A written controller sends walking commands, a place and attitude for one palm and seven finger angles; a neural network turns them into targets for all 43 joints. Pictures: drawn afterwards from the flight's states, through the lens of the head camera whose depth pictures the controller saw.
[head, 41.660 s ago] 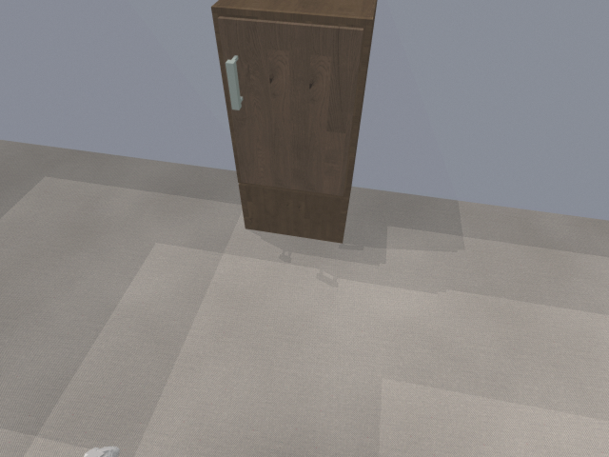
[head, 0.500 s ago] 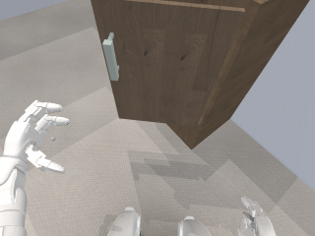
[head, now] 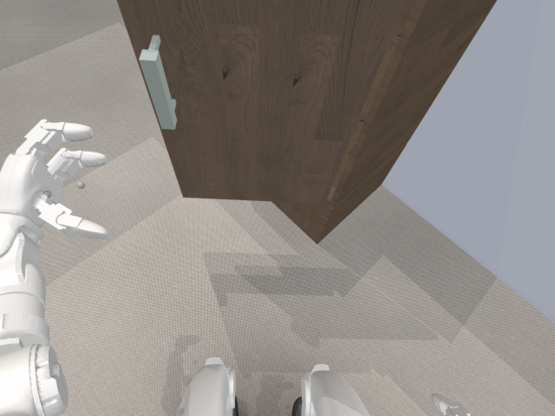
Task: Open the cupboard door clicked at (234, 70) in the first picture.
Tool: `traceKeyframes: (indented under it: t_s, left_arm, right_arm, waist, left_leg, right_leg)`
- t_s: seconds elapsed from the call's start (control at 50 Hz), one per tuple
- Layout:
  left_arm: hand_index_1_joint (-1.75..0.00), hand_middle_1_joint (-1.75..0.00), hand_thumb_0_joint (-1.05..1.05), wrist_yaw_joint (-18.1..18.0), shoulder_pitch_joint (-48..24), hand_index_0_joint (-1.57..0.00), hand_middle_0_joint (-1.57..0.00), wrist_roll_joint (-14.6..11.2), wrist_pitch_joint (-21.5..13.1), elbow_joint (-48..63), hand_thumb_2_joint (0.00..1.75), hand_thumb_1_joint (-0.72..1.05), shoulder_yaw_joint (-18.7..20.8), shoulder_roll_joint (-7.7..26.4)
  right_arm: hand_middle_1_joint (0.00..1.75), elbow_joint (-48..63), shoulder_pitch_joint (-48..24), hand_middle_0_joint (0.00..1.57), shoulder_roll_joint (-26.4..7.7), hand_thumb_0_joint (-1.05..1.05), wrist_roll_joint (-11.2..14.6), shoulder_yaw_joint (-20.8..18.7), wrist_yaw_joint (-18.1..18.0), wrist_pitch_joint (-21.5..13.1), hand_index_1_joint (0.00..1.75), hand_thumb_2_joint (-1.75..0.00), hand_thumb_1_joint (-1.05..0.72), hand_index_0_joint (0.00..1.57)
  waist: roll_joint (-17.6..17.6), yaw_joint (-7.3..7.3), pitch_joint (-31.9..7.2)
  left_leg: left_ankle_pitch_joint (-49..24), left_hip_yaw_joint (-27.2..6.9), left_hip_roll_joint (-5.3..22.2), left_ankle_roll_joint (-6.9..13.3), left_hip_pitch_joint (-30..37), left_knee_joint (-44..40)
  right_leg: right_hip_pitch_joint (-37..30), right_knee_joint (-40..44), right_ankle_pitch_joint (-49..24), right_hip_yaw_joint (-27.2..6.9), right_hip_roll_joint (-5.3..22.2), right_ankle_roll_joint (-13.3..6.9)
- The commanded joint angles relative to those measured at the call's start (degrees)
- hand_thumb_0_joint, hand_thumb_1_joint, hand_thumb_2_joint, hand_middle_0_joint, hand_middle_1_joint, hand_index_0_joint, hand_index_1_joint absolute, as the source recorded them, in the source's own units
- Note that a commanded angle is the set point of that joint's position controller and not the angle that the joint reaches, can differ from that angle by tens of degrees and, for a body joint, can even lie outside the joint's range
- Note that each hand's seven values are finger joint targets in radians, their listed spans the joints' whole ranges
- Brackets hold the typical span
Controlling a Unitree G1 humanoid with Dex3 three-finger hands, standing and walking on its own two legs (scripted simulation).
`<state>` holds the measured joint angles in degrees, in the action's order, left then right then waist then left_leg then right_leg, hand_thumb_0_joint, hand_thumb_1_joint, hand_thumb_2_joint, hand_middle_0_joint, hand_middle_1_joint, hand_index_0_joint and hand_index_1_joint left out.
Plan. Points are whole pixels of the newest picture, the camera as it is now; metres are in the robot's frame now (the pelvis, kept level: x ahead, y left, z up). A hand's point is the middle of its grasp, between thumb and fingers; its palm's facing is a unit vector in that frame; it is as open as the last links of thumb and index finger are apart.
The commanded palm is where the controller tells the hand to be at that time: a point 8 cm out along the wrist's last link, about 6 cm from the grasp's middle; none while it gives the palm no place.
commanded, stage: move the hooked fingers beside the handle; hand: left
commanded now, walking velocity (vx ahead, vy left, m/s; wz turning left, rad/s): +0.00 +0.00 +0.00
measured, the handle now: (162, 84) +0.63 +0.20 +0.04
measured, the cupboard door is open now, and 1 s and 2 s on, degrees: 45 45 45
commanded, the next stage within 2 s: slide the fingers in behind the handle in 1.68 s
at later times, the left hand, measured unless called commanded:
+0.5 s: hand (95, 134) +0.50 +0.27 +0.06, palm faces -0.02 -1.00 -0.02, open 14.0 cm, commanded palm +0.50 +0.31 +0.05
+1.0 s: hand (114, 92) +0.59 +0.26 +0.06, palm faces -0.02 -1.00 -0.02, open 14.0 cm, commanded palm +0.58 +0.28 +0.05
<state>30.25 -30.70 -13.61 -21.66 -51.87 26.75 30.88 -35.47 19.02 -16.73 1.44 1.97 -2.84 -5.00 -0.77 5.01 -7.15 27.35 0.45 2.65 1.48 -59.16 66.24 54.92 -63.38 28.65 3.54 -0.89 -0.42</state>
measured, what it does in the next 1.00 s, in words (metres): stands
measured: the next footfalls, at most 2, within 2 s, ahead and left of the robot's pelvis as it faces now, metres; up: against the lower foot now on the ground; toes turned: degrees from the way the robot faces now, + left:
none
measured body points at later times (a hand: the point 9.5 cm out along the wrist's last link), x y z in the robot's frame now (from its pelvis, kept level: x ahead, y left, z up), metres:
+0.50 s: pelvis +0.00 +0.01 -0.02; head +0.15 +0.04 +0.40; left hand +0.49 +0.33 +0.06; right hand +0.01 -0.27 -0.12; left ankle +0.04 +0.10 -0.65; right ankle +0.01 -0.12 -0.65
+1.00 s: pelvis +0.00 +0.02 -0.03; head +0.21 +0.06 +0.36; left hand +0.58 +0.32 +0.06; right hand -0.05 -0.24 -0.12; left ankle +0.04 +0.10 -0.65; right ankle +0.01 -0.12 -0.65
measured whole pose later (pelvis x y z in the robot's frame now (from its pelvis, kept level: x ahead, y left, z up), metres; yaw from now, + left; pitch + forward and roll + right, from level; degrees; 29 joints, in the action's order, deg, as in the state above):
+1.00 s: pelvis +0.00 +0.02 -0.03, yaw -3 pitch +32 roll -8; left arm 25.0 -69.9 0.5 -15.3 -74.9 29.2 52.5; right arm -34.3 23.3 -16.0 -1.8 6.8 -1.1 4.2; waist -2.8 16.5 -5.1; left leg 29.1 -1.5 4.1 2.9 -77.9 74.6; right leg 71.5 -67.7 28.4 5.1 -2.4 0.9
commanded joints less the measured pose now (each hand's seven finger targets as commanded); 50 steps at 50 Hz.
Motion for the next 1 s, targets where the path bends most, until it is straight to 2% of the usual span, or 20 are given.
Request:
traceKeyframes:
  t_s: [0.0,0.06,0.12,0.14,0.18,0.22,0.32,0.38,0.42,0.5,0.54,0.64,0.68,0.72,0.78,0.82,0.84,0.88,0.92,0.98]
  left_arm:
    - [-1.2,-1.2,0.0,-0.8,-24.3,-0.3,-0.3,0.3,-4.2,7.9,0.3,-0.5,2.5,17.2]
    - [-1.2,-1.2,0.0,-1.6,-26.6,-0.3,-0.3,1.1,-4.6,5.7,0.3,-0.5,4.2,19.5]
    - [-1.2,-1.2,0.0,-2.0,-28.4,-0.3,-0.3,2.0,-4.6,1.6,0.3,-0.5,5.9,22.5]
    - [-1.2,-1.2,0.0,-2.0,-29.7,-0.3,-0.3,2.6,-4.6,1.4,0.3,-0.5,4.6,21.8]
    - [-1.2,-1.2,0.0,-2.2,-30.9,-0.3,-0.3,3.3,-4.8,0.6,0.3,-0.5,5.6,23.7]
    - [-1.2,-1.2,0.0,-2.0,-33.6,-0.3,-0.3,3.1,-5.2,0.5,0.3,-0.5,4.6,22.8]
    - [-1.2,-1.2,0.0,-1.5,-38.1,-0.3,-0.3,4.0,-4.1,-4.3,0.3,-0.5,5.2,25.8]
    - [-1.2,-1.2,0.0,-1.5,-42.1,-0.3,-0.3,5.2,-3.9,-3.8,0.3,-0.5,4.7,27.6]
    - [-1.2,-1.2,0.0,-1.7,-44.4,-0.3,-0.3,5.1,-3.8,-4.4,0.3,-0.5,3.9,26.9]
    - [-1.2,-1.2,0.0,-2.3,-48.3,-0.3,-0.3,6.5,-1.9,-7.9,0.3,-0.5,4.4,30.1]
    - [-1.2,-1.2,0.0,-2.7,-51.0,-0.3,-0.3,7.6,-1.5,-7.6,0.3,-0.5,5.2,32.8]
    - [-1.2,-1.2,0.0,-3.4,-54.6,-0.3,-0.3,9.2,-0.6,-8.0,0.3,-0.5,5.2,34.5]
    - [-1.2,-1.2,0.0,-3.6,-56.3,-0.3,-0.3,9.6,0.3,-9.6,0.3,-0.5,4.3,34.0]
    - [-1.2,-1.2,0.0,-3.8,-55.4,-0.3,-0.3,10.1,0.9,-10.5,0.3,-0.5,6.4,37.1]
    - [-1.2,-1.2,0.0,-4.3,-59.6,-0.3,-0.3,11.7,1.8,-11.1,0.3,-0.5,3.5,35.5]
    - [-1.2,-1.2,0.0,-4.8,-62.4,-0.3,-0.3,12.0,1.6,-10.2,0.3,-0.5,3.6,36.1]
    - [-1.2,-1.2,0.0,-5.1,-63.0,-0.3,-0.3,12.4,1.7,-10.3,0.3,-0.5,4.5,37.8]
    - [-1.2,-1.2,0.0,-5.2,-63.8,-0.3,-0.3,12.7,2.5,-12.3,0.3,-0.5,2.8,35.8]
    - [-1.2,-1.2,0.0,-5.0,-60.2,-0.3,-0.3,13.1,2.9,-12.5,0.3,-0.5,4.0,36.7]
    - [-1.2,-1.2,0.0,-5.0,-59.3,-0.3,-0.3,13.2,3.6,-10.5,0.3,-0.5,5.0,37.5]
  right_arm:
    - [0.3,4.3,5.4,0.2,-10.3,0.0,0.0,-4.1,-0.6,-0.9,0.3,-0.9,-0.9,0.2]
    - [0.3,3.9,6.6,0.2,-10.4,0.0,-0.4,-4.1,-0.5,0.2,0.3,-0.9,-0.9,0.2]
    - [0.3,3.8,7.3,0.2,-10.6,0.0,-0.5,-3.7,-0.4,1.4,0.3,-0.9,-0.9,0.2]
    - [0.3,4.0,7.2,0.2,-10.4,0.0,-0.5,-3.5,-0.3,1.7,0.3,-0.9,-0.9,0.2]
    - [0.3,3.9,7.9,0.2,-10.8,0.0,-0.7,-3.6,-0.1,2.4,0.3,-0.9,-0.9,0.2]
    - [0.3,3.7,8.2,0.2,-10.7,0.0,-0.8,-3.6,-0.1,2.9,0.3,-0.9,-0.9,0.2]
    - [0.3,3.1,9.1,0.2,-11.4,0.0,-0.9,-3.1,-0.2,4.1,0.3,-0.9,-0.9,0.2]
    - [0.3,2.7,9.7,0.2,-11.7,0.0,-1.1,-2.9,-0.2,4.6,0.3,-0.9,-0.9,0.2]
    - [0.3,2.5,10.4,0.2,-11.9,0.0,-1.3,-2.8,-0.2,4.8,0.3,-0.9,-0.9,0.2]
    - [0.3,2.1,11.2,0.2,-12.3,0.0,-1.4,-2.1,-0.3,5.6,0.3,-0.9,-0.9,0.2]
    - [0.3,2.2,11.9,0.2,-12.5,0.0,-1.7,-1.7,-0.3,5.8,0.3,-0.9,-0.9,0.2]
    - [0.3,2.1,13.6,0.2,-12.8,0.0,-2.1,-1.4,0.1,6.9,0.3,-0.9,-0.9,0.2]
    - [0.3,1.9,13.9,0.2,-12.7,0.0,-2.2,-1.1,0.3,7.2,0.3,-0.9,-0.9,0.2]
    - [0.3,2.3,14.5,0.2,-12.8,0.0,-2.3,-0.7,0.2,7.6,0.3,-0.9,-0.9,0.2]
    - [0.3,1.9,15.2,0.2,-12.8,0.0,-2.7,-0.4,0.3,8.1,0.3,-0.9,-0.9,0.2]
    - [0.3,1.7,15.7,0.2,-12.8,0.0,-2.9,-0.3,0.4,8.1,0.3,-0.9,-0.9,0.2]
    - [0.3,1.5,16.3,0.2,-13.2,0.0,-3.1,-0.2,0.3,8.4,0.3,-0.9,-0.9,0.2]
    - [0.3,1.4,16.8,0.2,-12.9,0.0,-3.2,0.0,0.4,8.6,0.3,-0.9,-0.9,0.2]
    - [0.3,1.9,17.6,0.2,-13.0,0.0,-3.3,0.0,0.7,8.9,0.3,-0.9,-0.9,0.2]
    - [0.3,2.2,18.2,0.2,-12.7,0.0,-3.6,-0.3,1.1,9.7,0.3,-0.9,-0.9,0.2]
  waist:
    - [-8.1,0.43,-22.9]
    - [-7.1,0.5,-25.8]
    - [-5.2,0.91,-23.8]
    - [-7.3,1.08,-24.5]
    - [-7.1,1.28,-25.4]
    - [-7.7,2.28,-25.7]
    - [-7.2,4.02,-25.2]
    - [-11.5,4.23,-26.7]
    - [-11.0,5.51,-27.6]
    - [-11.6,6.77,-27.1]
    - [-13.3,6.79,-29.2]
    - [-15.5,7.94,-32.1]
    - [-15.9,8.83,-30.4]
    - [-16.2,8.23,-31.7]
    - [-17.3,10.27,-29.8]
    - [-19.1,10.71,-30.9]
    - [-19.1,10.93,-31.7]
    - [-17.9,12.02,-30.3]
    - [-19.9,10.43,-32.7]
    - [-19.7,9.98,-33.4]
  left_leg:
    - [-16.6,-4.2,-0.5,0.0,22.3,-8.3]
    - [-18.9,-4.0,-0.4,0.1,22.4,-7.2]
    - [-18.0,-3.7,-0.5,0.5,18.7,-6.5]
    - [-18.1,-3.5,-0.6,0.4,18.9,-6.4]
    - [-18.9,-3.7,-0.4,0.4,19.2,-5.9]
    - [-19.8,-4.0,-0.2,0.5,20.0,-5.3]
    - [-18.1,-4.2,-0.1,0.9,17.2,-3.9]
    - [-18.8,-5.0,0.2,0.4,19.2,-3.6]
    - [-19.8,-5.8,0.4,0.5,20.3,-3.0]
    - [-18.1,-5.8,0.6,0.7,17.4,-1.9]
    - [-19.7,-6.3,0.7,0.6,18.3,-1.4]
    - [-24.0,-7.6,1.3,0.0,21.6,-0.4]
    - [-22.7,-7.4,1.4,0.2,20.1,0.0]
    - [-24.8,-7.3,1.2,0.4,19.5,0.5]
    - [-23.5,-8.3,1.8,0.1,20.2,0.4]
    - [-24.1,-8.9,1.9,-0.1,21.3,0.7]
    - [-25.1,-9.2,2.0,-0.2,22.0,0.8]
    - [-24.2,-9.2,2.0,0.1,20.7,1.1]
    - [-27.8,-9.7,2.1,-0.5,23.1,0.8]
    - [-29.6,-9.2,2.1,-0.4,23.0,0.9]
  right_leg:
    - [-2.9,7.6,-11.4,-1.3,-1.5,-1.3]
    - [-4.0,7.0,-13.7,-1.5,-1.6,-1.1]
    - [-4.6,6.7,-13.8,-1.6,-1.8,-1.2]
    - [-4.3,6.6,-14.0,-1.9,-1.8,-1.0]
    - [-4.0,6.3,-14.5,-1.9,-1.9,-1.0]
    - [-2.6,6.0,-14.8,-1.7,-2.0,-1.1]
    - [-0.5,5.6,-13.5,-1.8,-2.2,-0.9]
    - [2.0,5.1,-12.5,-1.5,-2.1,-1.0]
    - [4.0,4.6,-12.5,-1.0,-2.3,-1.1]
    - [5.2,4.4,-11.6,-1.0,-2.2,-0.7]
    - [5.7,3.6,-12.1,-0.7,-2.4,-0.9]
    - [8.6,2.7,-13.4,0.1,-2.7,-1.0]
    - [9.0,3.1,-13.1,0.0,-2.8,-0.9]
    - [7.9,2.4,-14.5,0.2,-3.0,-1.1]
    - [11.4,2.7,-12.9,0.7,-2.9,-0.9]
    - [12.9,2.0,-12.8,1.0,-3.0,-1.2]
    - [13.1,2.0,-13.2,1.1,-3.0,-1.1]
    - [13.4,2.2,-13.1,1.2,-3.1,-0.9]
    - [13.4,1.6,-13.9,1.7,-3.2,-1.3]
    - [11.6,2.0,-15.5,1.6,-3.2,-1.0]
